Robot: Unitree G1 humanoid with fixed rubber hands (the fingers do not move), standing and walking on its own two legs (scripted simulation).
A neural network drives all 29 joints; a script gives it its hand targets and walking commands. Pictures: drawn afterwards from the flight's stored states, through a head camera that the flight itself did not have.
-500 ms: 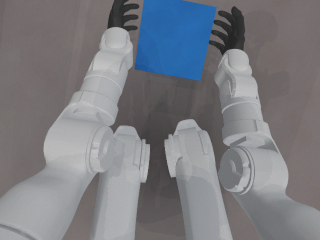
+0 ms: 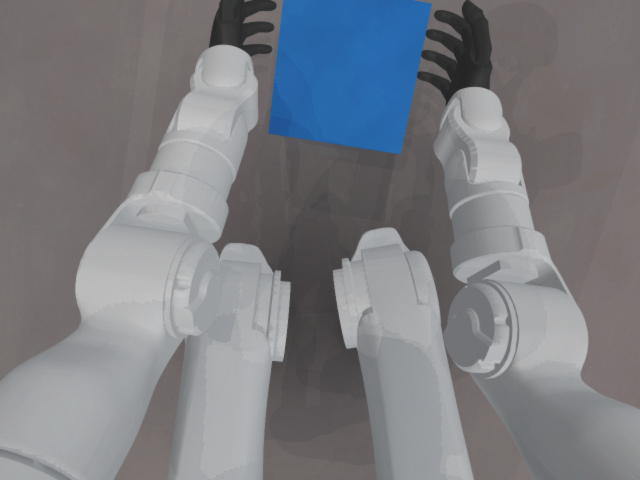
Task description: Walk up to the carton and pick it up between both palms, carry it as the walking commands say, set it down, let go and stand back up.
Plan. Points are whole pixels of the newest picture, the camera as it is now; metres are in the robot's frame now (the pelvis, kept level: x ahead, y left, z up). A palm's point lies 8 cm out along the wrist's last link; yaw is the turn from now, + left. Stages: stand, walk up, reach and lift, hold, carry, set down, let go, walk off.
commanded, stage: set down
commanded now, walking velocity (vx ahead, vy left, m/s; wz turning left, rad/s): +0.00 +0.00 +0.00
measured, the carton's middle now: (342, 80) +0.51 -0.06 -0.27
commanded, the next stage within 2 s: none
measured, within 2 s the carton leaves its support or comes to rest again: rests again in 0.70 s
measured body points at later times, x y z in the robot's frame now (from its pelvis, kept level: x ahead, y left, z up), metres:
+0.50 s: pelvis +0.00 +0.00 -0.01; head +0.35 -0.02 +0.27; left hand +0.53 +0.05 -0.19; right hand +0.49 -0.19 -0.19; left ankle +0.11 +0.10 -0.34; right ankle +0.11 -0.12 -0.34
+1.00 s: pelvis +0.00 +0.00 -0.01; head +0.36 -0.02 +0.26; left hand +0.54 +0.05 -0.19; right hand +0.49 -0.20 -0.19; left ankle +0.11 +0.10 -0.34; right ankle +0.11 -0.12 -0.34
